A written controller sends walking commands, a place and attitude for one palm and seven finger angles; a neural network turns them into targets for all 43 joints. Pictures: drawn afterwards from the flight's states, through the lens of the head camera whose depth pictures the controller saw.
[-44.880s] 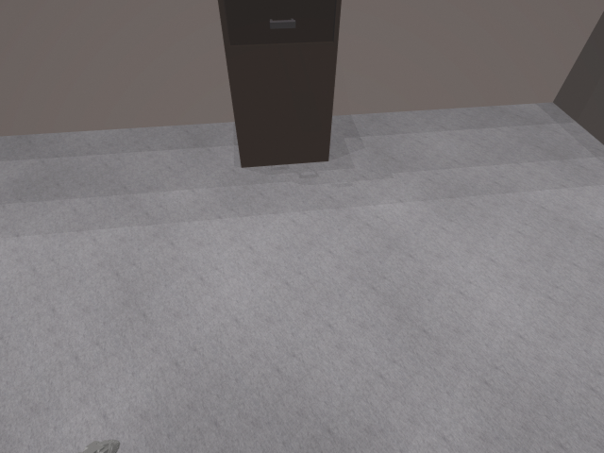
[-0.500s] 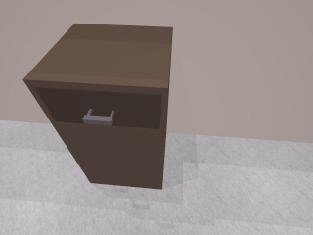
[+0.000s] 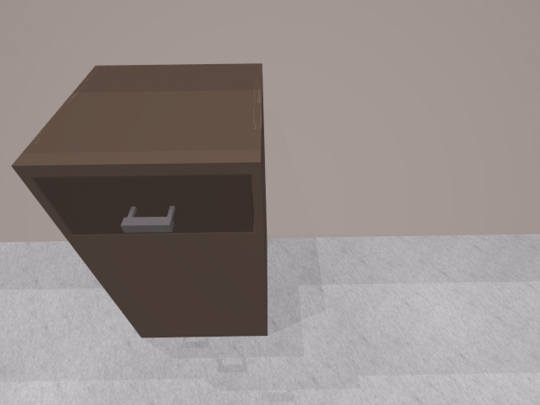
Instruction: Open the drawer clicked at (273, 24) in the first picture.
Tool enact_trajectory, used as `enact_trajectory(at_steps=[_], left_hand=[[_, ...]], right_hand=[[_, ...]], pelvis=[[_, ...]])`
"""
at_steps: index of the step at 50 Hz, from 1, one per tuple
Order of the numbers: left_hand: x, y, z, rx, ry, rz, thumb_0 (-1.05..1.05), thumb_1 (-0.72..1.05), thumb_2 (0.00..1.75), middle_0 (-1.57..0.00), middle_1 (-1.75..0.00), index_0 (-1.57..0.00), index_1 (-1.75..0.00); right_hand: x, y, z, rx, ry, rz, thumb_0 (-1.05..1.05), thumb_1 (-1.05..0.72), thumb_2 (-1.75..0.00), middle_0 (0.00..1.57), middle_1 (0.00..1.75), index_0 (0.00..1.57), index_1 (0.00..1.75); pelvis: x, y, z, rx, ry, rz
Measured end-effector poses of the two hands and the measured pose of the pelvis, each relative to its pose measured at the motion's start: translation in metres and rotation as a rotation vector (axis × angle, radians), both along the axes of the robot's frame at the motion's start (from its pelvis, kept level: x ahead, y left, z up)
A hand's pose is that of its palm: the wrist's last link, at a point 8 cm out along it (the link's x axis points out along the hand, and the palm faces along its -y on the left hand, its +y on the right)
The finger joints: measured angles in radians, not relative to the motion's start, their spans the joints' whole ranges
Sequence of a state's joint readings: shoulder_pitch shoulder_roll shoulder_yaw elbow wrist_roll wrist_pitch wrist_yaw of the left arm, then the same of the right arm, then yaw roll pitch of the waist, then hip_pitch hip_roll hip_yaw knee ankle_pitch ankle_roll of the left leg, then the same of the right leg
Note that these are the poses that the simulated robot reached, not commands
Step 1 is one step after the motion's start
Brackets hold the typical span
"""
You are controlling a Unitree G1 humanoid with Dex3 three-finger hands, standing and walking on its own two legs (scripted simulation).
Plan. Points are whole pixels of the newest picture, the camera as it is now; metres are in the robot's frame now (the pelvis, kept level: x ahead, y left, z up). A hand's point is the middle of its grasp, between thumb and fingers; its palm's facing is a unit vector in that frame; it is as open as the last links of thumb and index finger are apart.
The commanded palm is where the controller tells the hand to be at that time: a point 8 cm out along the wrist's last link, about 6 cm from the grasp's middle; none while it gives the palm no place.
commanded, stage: come to a stop and stand still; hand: left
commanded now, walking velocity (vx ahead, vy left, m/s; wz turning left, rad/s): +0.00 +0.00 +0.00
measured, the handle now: (150, 217) +0.49 +0.28 -0.05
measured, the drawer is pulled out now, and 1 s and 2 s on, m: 0.00 0.00 0.00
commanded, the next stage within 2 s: look again from close up in 1.26 s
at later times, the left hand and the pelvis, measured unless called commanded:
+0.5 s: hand out of the picture -0.03 +0.10 -0.17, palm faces +0.09 -0.98 -0.16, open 7.4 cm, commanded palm none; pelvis +0.02 -0.04 +0.00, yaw +1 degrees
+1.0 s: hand out of the picture -0.01 +0.11 -0.18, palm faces +0.10 -0.98 -0.17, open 7.4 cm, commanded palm none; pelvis +0.04 -0.03 +0.00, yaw +1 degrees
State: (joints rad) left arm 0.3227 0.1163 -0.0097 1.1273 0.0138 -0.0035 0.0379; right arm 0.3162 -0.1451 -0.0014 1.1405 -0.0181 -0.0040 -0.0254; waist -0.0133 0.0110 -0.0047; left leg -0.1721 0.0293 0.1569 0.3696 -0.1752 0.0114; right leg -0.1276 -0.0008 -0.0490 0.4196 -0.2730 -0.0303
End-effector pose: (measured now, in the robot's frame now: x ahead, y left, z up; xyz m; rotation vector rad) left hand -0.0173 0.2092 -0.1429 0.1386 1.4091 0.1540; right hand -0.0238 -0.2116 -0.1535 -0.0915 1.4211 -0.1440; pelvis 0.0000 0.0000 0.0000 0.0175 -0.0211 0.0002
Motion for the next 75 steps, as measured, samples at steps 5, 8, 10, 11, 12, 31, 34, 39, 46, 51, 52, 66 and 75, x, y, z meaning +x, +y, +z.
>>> enact_trajectory(at_steps=[5, 8, 10, 11, 12, 31, 34, 39, 46, 51, 52, 66, 75], left_hand=[[-0.011, -0.02, -0.002, -0.026, 0.026, 0.02, 0.01, 0.92, 0.9, -0.2, -0.3, -0.2, -0.3], [-0.016, -0.03, -0.002, -0.035, 0.039, 0.032, 0.0, 0.91, 0.9, -0.2, -0.3, -0.2, -0.3], [-0.019, -0.035, -0.002, -0.038, 0.046, 0.039, 0.0, 0.91, 0.9, -0.2, -0.3, -0.2, -0.3], [-0.02, -0.038, -0.002, -0.04, 0.049, 0.042, 0.0, 0.91, 0.9, -0.2, -0.3, -0.2, -0.3], [-0.021, -0.04, -0.002, -0.04, 0.053, 0.045, 0.0, 0.91, 0.9, -0.2, -0.3, -0.2, -0.3], [-0.016, -0.062, -0.002, -0.021, 0.062, 0.088, 0.0, 0.91, 0.9, -0.2, -0.3, -0.2, -0.3], [-0.013, -0.063, -0.003, -0.02, 0.063, 0.093, 0.0, 0.91, 0.9, -0.2, -0.3, -0.2, -0.3], [-0.01, -0.062, -0.004, -0.02, 0.065, 0.098, 0.0, 0.91, 0.9, -0.2, -0.3, -0.2, -0.3], [-0.006, -0.056, -0.006, -0.025, 0.07, 0.098, 0.0, 0.91, 0.9, -0.2, -0.3, -0.2, -0.3], [-0.003, -0.049, -0.005, -0.024, 0.068, 0.091, 0.0, 0.91, 0.9, -0.2, -0.3, -0.2, -0.3], [-0.002, -0.048, -0.005, -0.023, 0.067, 0.089, 0.0, 0.91, 0.9, -0.2, -0.3, -0.2, -0.3], [0.009, -0.032, -0.002, -0.006, 0.045, 0.071, 0.0, 0.91, 0.9, -0.2, -0.3, -0.2, -0.3], [0.012, -0.019, -0.01, -0.013, 0.024, 0.02, 0.0, 0.91, 0.9, -0.2, -0.3, -0.2, -0.3]], right_hand=[[-0.02, 0.0, 0.001, 0.013, 0.067, -0.007, 0.0, -0.92, -0.9, 0.19, 0.3, 0.2, 0.3], [-0.026, -0.001, 0.0, 0.022, 0.092, -0.011, 0.0, -0.92, -0.9, 0.19, 0.3, 0.2, 0.3], [-0.028, -0.001, 0.0, 0.028, 0.101, -0.012, 0.0, -0.91, -0.9, 0.19, 0.3, 0.2, 0.3], [-0.028, -0.002, 0.0, 0.03, 0.104, -0.012, 0.0, -0.91, -0.9, 0.19, 0.3, 0.2, 0.3], [-0.027, -0.002, 0.0, 0.033, 0.105, -0.013, 0.0, -0.91, -0.9, 0.19, 0.3, 0.2, 0.3], [0.026, -0.025, -0.007, 0.026, 0.034, 0.027, 0.0, -0.92, -0.9, 0.19, 0.3, 0.2, 0.3], [0.032, -0.03, -0.007, 0.015, 0.031, 0.03, 0.0, -0.92, -0.9, 0.19, 0.3, 0.2, 0.3], [0.04, -0.035, -0.005, -0.002, 0.026, 0.034, 0.0, -0.92, -0.9, 0.19, 0.3, 0.2, 0.3], [0.046, -0.032, -0.003, -0.015, 0.02, 0.037, 0.0, -0.92, -0.9, 0.19, 0.3, 0.2, 0.3], [0.046, -0.026, -0.002, -0.012, 0.022, 0.039, 0.0, -0.92, -0.9, 0.19, 0.3, 0.2, 0.3], [0.045, -0.024, -0.002, -0.01, 0.023, 0.038, 0.0, -0.92, -0.9, 0.19, 0.3, 0.2, 0.3], [0.034, -0.006, -0.003, 0.02, 0.044, 0.031, 0.0, -0.91, -0.9, 0.19, 0.3, 0.2, 0.3], [0.037, -0.011, -0.007, -0.014, 0.01, 0.026, 0.01, -0.93, -0.9, 0.19, 0.3, 0.2, 0.3]], pelvis=[[0.002, -0.009, 0.0, 0.0, 0.002, 0.005], [0.004, -0.013, 0.0, 0.0, 0.003, 0.008], [0.005, -0.017, 0.0, 0.0, 0.003, 0.01], [0.006, -0.018, 0.0, 0.0, 0.004, 0.011], [0.007, -0.02, 0.0, 0.0, 0.004, 0.012], [0.026, -0.042, -0.003, 0.0, 0.01, 0.023], [0.03, -0.043, -0.004, -0.001, 0.009, 0.024], [0.035, -0.043, -0.004, -0.003, 0.006, 0.025], [0.039, -0.039, -0.004, -0.004, 0.001, 0.024], [0.04, -0.034, -0.003, -0.002, 0.001, 0.021], [0.04, -0.033, -0.003, -0.002, 0.001, 0.021], [0.041, -0.023, -0.002, 0.003, 0.005, 0.019], [0.03, -0.008, -0.012, -0.045, 0.027, 0.016]])
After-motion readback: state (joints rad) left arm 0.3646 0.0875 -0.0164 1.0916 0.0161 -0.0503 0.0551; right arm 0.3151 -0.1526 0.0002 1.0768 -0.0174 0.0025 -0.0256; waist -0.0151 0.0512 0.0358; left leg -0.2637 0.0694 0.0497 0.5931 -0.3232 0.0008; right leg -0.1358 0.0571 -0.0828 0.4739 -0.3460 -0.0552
